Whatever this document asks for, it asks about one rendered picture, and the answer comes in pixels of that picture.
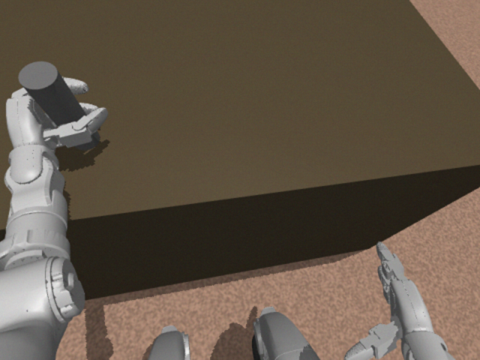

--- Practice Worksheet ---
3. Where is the right robot arm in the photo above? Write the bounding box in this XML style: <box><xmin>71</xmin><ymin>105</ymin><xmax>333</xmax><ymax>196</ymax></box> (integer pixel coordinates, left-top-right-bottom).
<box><xmin>401</xmin><ymin>331</ymin><xmax>455</xmax><ymax>360</ymax></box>

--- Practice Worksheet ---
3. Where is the left robot hand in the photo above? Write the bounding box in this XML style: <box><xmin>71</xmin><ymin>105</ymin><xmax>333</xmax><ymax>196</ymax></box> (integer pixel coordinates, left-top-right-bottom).
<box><xmin>6</xmin><ymin>77</ymin><xmax>108</xmax><ymax>154</ymax></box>

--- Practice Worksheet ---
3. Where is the can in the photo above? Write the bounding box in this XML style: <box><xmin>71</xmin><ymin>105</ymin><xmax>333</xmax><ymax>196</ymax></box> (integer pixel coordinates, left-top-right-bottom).
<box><xmin>18</xmin><ymin>61</ymin><xmax>100</xmax><ymax>151</ymax></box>

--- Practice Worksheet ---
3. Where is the left robot arm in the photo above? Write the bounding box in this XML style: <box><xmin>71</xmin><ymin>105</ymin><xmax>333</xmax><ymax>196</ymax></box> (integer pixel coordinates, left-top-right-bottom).
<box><xmin>0</xmin><ymin>145</ymin><xmax>85</xmax><ymax>360</ymax></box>

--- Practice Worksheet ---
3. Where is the right robot hand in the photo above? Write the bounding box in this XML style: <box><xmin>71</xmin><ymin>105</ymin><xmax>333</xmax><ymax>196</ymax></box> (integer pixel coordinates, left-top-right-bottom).
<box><xmin>344</xmin><ymin>241</ymin><xmax>434</xmax><ymax>360</ymax></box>

